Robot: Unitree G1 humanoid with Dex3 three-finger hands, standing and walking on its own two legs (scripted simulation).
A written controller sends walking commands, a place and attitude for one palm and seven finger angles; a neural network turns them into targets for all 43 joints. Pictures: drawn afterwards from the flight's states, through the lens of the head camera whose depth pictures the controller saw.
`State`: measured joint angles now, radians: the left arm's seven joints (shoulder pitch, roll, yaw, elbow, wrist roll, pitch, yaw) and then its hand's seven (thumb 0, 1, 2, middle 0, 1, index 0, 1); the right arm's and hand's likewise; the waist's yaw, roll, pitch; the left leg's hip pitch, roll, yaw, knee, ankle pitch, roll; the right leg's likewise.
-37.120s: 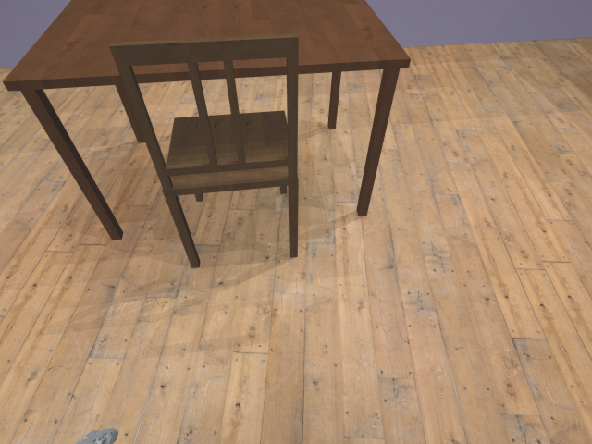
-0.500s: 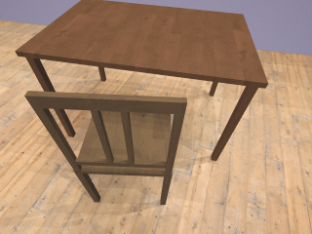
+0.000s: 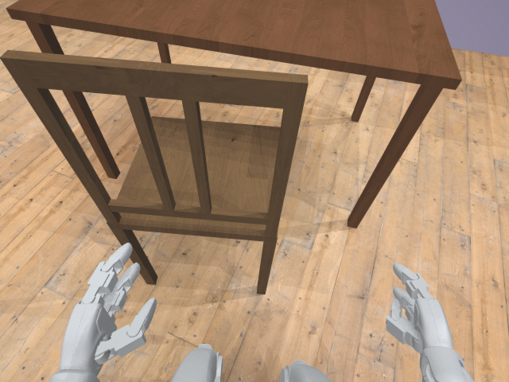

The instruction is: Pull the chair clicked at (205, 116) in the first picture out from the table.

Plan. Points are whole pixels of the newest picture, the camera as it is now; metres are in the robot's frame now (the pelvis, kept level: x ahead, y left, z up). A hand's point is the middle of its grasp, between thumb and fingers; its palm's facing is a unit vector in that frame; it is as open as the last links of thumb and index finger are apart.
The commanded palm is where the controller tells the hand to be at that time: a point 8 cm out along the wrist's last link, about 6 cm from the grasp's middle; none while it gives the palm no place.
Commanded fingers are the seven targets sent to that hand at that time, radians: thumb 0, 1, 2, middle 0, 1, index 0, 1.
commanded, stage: raise the hand toward the chair's back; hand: left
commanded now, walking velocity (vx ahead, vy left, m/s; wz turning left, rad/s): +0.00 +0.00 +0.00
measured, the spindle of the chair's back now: (156, 161) +0.49 +0.23 +0.01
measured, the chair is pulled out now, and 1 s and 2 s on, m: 0.21 0.21 0.21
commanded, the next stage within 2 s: aim the fingers beside a spindle in 1.64 s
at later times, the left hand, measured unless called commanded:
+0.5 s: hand (123, 290) +0.23 +0.20 +0.04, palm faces +0.01 -1.00 -0.05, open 13.9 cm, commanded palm +0.21 +0.26 +0.05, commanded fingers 0.00 -0.24 0.41 -0.09 -0.12 -0.09 -0.12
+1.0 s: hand (94, 277) +0.24 +0.24 +0.05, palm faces +0.02 -1.00 -0.06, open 16.8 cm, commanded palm +0.22 +0.30 +0.06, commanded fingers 0.00 -0.50 0.30 -0.06 -0.08 -0.06 -0.08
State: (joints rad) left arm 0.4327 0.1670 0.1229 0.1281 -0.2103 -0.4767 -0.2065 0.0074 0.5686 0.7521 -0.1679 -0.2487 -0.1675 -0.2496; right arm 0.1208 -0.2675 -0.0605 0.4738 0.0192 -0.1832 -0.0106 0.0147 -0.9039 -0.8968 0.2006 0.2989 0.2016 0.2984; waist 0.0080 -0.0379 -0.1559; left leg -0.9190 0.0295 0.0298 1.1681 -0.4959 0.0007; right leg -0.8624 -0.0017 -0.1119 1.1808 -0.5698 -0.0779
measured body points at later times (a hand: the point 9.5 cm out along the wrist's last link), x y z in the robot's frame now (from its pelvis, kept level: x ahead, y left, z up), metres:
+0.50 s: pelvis +0.01 +0.01 +0.01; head +0.09 +0.01 +0.45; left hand +0.23 +0.26 +0.05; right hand +0.15 -0.25 -0.09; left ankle +0.04 +0.12 -0.64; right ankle +0.01 -0.07 -0.64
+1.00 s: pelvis +0.01 +0.04 +0.01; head +0.08 +0.06 +0.46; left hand +0.24 +0.30 +0.06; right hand +0.21 -0.18 -0.06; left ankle +0.04 +0.12 -0.64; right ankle +0.01 -0.07 -0.64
